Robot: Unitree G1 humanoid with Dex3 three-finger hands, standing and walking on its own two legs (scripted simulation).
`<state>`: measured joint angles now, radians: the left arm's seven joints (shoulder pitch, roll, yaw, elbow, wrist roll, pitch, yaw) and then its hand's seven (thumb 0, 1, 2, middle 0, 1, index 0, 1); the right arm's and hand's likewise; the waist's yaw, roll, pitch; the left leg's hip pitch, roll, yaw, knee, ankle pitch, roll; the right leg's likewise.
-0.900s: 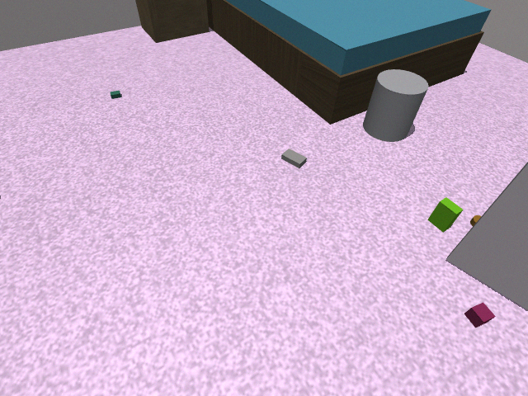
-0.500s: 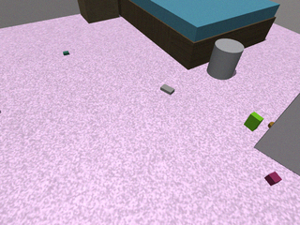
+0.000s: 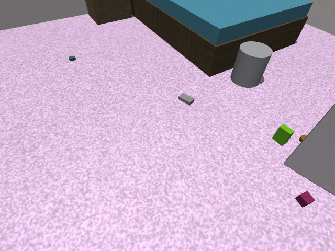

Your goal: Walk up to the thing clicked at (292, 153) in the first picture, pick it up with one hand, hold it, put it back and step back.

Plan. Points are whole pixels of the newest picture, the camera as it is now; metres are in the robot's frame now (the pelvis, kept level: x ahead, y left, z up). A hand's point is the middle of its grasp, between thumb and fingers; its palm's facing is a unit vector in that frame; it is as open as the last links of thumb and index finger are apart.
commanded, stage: stand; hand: left
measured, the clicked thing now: (186, 98) +1.46 -0.16 -0.77
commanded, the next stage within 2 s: walk up in 0.22 s
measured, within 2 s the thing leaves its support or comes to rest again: neither
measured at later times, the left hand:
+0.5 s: hand (79, 241) +0.18 +0.23 -0.14, palm faces -0.24 -0.89 -0.40, open 7.4 cm
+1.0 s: hand (118, 170) +0.39 +0.17 -0.15, palm faces -0.37 -0.83 -0.42, open 7.4 cm
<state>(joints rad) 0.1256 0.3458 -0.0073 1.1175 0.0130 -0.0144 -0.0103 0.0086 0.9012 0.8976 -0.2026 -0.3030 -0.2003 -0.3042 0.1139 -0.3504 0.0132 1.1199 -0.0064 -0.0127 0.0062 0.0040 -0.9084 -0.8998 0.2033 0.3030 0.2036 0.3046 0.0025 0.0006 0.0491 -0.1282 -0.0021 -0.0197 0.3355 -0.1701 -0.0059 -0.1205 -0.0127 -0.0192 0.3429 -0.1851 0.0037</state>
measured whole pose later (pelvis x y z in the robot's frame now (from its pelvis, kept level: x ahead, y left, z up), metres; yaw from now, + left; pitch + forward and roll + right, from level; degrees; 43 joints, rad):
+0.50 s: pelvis +0.05 -0.04 -0.01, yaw -12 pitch -2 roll +2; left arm 0.23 0.43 0.08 0.98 0.03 -0.01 -0.11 0.01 0.90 0.90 -0.20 -0.30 -0.20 -0.30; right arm 0.21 -0.45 -0.09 0.94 -0.05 -0.04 0.07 0.00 -0.90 -0.90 0.21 0.30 0.21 0.31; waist -0.02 0.02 0.05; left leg -0.03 0.09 0.18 0.42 -0.35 -0.02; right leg -0.43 -0.11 -0.06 0.69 -0.31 0.00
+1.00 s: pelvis +0.28 -0.09 -0.02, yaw -22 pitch -1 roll -2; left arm 0.41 0.41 0.05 0.88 0.01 -0.10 -0.03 0.01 0.89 0.90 -0.21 -0.30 -0.21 -0.31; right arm 0.20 -0.45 -0.09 0.86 -0.04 0.00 0.12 0.01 -0.91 -0.90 0.20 0.30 0.20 0.30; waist 0.02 0.07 0.07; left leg -0.50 0.11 -0.01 0.61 -0.13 0.01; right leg -0.02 0.00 0.04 0.47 -0.43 0.02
